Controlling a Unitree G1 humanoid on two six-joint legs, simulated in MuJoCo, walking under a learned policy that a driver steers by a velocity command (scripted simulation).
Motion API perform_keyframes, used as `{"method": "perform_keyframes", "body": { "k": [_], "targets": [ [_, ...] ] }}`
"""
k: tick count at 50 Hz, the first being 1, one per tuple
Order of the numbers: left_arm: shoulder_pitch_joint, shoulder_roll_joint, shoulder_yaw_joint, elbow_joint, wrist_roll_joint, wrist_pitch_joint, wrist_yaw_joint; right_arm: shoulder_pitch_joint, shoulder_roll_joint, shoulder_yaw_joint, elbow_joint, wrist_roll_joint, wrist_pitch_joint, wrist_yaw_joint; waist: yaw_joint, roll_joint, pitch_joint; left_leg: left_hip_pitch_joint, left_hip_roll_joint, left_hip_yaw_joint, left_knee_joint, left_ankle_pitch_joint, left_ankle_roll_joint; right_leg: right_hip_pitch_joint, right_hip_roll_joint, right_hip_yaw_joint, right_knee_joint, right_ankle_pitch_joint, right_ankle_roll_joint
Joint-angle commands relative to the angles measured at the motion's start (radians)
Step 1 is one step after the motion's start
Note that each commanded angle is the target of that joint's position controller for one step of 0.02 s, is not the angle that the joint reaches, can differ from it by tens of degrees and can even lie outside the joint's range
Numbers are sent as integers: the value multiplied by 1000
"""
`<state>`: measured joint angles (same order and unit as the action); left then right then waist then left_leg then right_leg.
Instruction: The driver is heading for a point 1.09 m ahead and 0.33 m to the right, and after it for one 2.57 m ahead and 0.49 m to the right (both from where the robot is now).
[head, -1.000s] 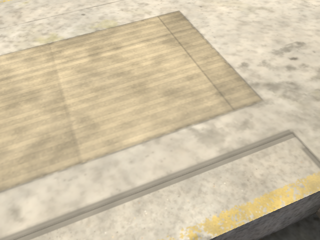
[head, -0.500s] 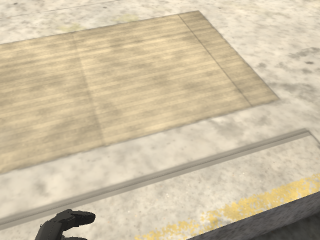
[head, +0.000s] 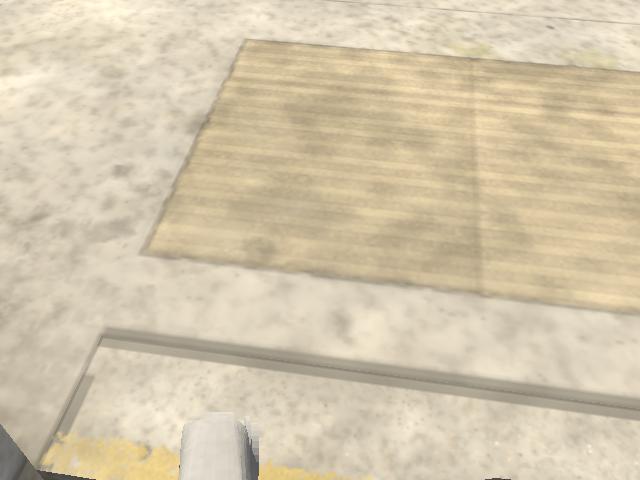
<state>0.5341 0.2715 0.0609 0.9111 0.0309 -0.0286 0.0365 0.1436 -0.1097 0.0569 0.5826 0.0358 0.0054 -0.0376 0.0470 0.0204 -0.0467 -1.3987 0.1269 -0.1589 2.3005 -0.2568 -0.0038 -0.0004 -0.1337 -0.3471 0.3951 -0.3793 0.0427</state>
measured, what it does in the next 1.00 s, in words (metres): climbs, turning right: left foot 0.22 m higher, then right foot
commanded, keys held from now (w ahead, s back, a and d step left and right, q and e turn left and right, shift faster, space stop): w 0.10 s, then w+e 0.90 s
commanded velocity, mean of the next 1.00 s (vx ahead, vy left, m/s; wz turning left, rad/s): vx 0.40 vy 0.00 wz -0.29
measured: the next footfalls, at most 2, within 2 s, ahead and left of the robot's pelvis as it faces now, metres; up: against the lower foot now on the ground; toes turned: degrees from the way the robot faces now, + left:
left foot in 0.10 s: +0.20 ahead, +0.21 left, +0.22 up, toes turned +10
right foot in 0.86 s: +0.18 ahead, -0.04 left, +0.22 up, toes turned -18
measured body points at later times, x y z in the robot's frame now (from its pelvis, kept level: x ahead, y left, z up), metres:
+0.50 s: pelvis +0.09 +0.14 +0.21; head +0.05 +0.22 +0.65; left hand +0.20 +0.33 +0.06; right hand +0.26 -0.09 +0.16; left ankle +0.16 +0.20 -0.51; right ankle +0.17 -0.11 -0.23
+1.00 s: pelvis +0.13 +0.06 +0.21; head +0.13 +0.02 +0.66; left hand +0.15 +0.30 +0.09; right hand +0.32 -0.20 +0.12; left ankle +0.11 +0.20 -0.43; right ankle +0.14 -0.03 -0.51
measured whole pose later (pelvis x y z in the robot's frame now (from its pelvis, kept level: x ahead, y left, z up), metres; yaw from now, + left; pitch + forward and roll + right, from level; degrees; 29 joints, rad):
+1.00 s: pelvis +0.13 +0.06 +0.21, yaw -16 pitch +0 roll +2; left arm 0.53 0.14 0.03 0.79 0.03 -0.02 -0.04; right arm -0.01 -0.24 -0.05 0.71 0.02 0.01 -0.01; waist 0.13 0.07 0.00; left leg -0.46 0.07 0.10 1.19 -0.39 0.04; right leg -0.37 -0.02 -0.05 0.67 -0.30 -0.06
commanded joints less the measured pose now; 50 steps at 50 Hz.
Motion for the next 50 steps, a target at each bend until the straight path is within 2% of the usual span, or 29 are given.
{"method": "perform_keyframes", "body": {
  "k": [1,3,4,5,6,7,8,9,10,11,12,14,15,16,18,19,21,26,30,31,36,38,39,42,44,45,46,47,50],
  "targets": [
    [-182,107,18,-72,-20,-23,-16,-203,-2,26,-174,-14,-11,18,-93,-121,224,-42,84,60,-208,25,33,-197,-284,215,-449,-80,-198],
    [-158,188,32,-53,-52,-4,-13,-297,40,61,-177,-27,-10,43,-70,-135,136,543,36,281,-670,-293,117,-397,-233,82,-544,355,-230],
    [-108,171,20,11,-58,-1,-4,-196,-57,8,-131,-8,3,52,-115,-89,31,825,-117,436,-743,-343,133,-343,-171,35,-357,1116,-252],
    [-77,183,11,27,-44,-8,-15,13,-151,-55,-82,2,0,52,-238,-286,-146,1124,-228,395,-865,-281,155,-271,-146,118,-72,1889,-234],
    [-73,282,36,60,-70,-40,-46,256,-281,-121,20,-35,29,43,-343,-376,-270,1325,-223,114,-1157,-187,176,-253,-137,217,227,1902,-164],
    [-25,120,1,-12,-64,-88,-96,409,-458,-142,158,-58,55,30,-174,340,-412,1559,207,-533,-1548,1272,331,-469,136,295,836,226,69],
    [164,105,26,177,-160,-69,-90,464,-359,-125,155,-176,4,-2,-196,254,-671,1502,294,-828,-1681,1182,220,-379,267,796,1231,89,73],
    [-65,22,28,78,-186,-24,-68,199,-255,-104,106,-112,-13,46,-116,152,-434,1250,201,-384,-1594,791,249,-431,229,658,1320,111,107],
    [-196,0,20,-54,-149,17,-27,-6,-207,-99,81,-59,-13,65,-65,117,-271,1088,210,-374,-1611,465,207,-566,226,537,1363,199,82],
    [-311,-11,11,-129,-81,47,-10,-49,-170,-91,97,-42,-4,36,-56,59,-128,1006,183,-339,-1606,242,175,-679,214,530,1444,281,44],
    [-234,-81,9,-104,-58,60,-13,-135,-92,-77,153,-41,4,38,58,134,-62,861,117,-153,-1556,-35,116,-604,160,547,1337,338,6],
    [-263,-31,2,-182,-41,69,-21,-138,-116,-91,96,-70,-8,-1,-4,7,2,867,180,-345,-1675,-113,45,-690,258,616,1600,490,-5],
    [-73,-93,-2,-89,-72,52,-10,-147,-183,-93,97,-71,-5,27,63,273,-15,932,188,-285,-1783,-622,62,-843,237,561,1586,472,-49],
    [-84,-56,11,-144,-57,55,-19,-155,-115,-83,129,-73,-22,24,82,183,20,892,189,-268,-1774,-547,-24,-878,233,627,1544,657,-88],
    [-183,-63,17,-190,-61,43,7,-68,-135,-91,143,-69,-28,24,41,187,69,940,186,-121,-1816,-420,-84,-1021,257,596,1530,641,-78],
    [-165,-58,30,-183,-48,50,36,-87,-155,-107,141,-109,-23,11,32,175,79,983,176,-82,-1856,-184,-144,-991,281,692,1452,658,-84],
    [-130,-73,46,-176,-60,70,58,-84,-179,-106,120,-119,-10,28,38,269,130,904,187,60,-1933,-137,-80,-984,306,624,1460,538,-29],
    [10,-86,61,-168,-47,100,93,-252,-219,-88,46,-101,0,60,105,250,112,947,199,159,-1971,-54,-9,-999,333,556,1679,385,18],
    [-52,-54,56,-203,-43,106,96,-245,-179,-69,36,-95,-13,32,59,204,108,1068,244,178,-1989,-128,71,-1047,279,487,1641,378,11],
    [-64,-40,39,-220,-55,82,75,-178,-196,-73,29,-68,-12,16,65,176,61,1087,224,229,-1994,-337,92,-1015,236,395,1578,348,45],
    [-7,32,33,-228,-51,93,48,-202,-215,-92,-4,-44,-26,-34,113,235,22,1198,276,252,-2115,-451,152,-826,96,330,1366,174,68],
    [121,-16,18,-156,-42,96,66,-364,-223,-94,-70,-13,1,-18,191,244,57,1143,135,444,-2098,-446,118,-574,41,298,800,211,27],
    [9,-51,-10,-197,-35,92,22,-277,-252,-114,-4,-21,-16,-16,132,247,84,1155,191,359,-2172,-471,141,-517,32,201,629,89,-14],
    [-28,-118,-41,-187,-54,76,-35,-184,-208,-109,-7,15,-1,-25,54,48,165,1420,231,341,-1969,-348,162,-626,-29,195,35,206,-99],
    [8,-18,-8,-147,-39,40,-81,-99,-207,-114,64,31,13,-20,13,-153,19,1274,216,342,-1666,-231,187,-367,103,163,107,172,-159],
    [60,-25,-4,-165,-29,19,-112,-175,-206,-118,23,22,20,3,34,-283,63,1227,136,384,-1505,-227,131,-435,26,362,100,276,-206],
    [43,42,14,-183,-18,1,-109,-231,-192,-116,-7,2,17,16,10,-440,106,1061,-28,360,-1325,-227,80,-494,-61,721,-122,-80,-320],
    [31,60,18,-188,-8,-16,-99,-258,-186,-115,-18,12,4,25,4,-439,137,949,-103,273,-1151,-213,61,-473,-145,925,-304,-183,-359],
    [-137,70,17,-241,7,-30,-64,-235,-115,-95,29,-65,-48,34,-39,-144,37,783,-138,152,-811,-42,34,-313,-122,774,-134,41,-326]
  ]
}}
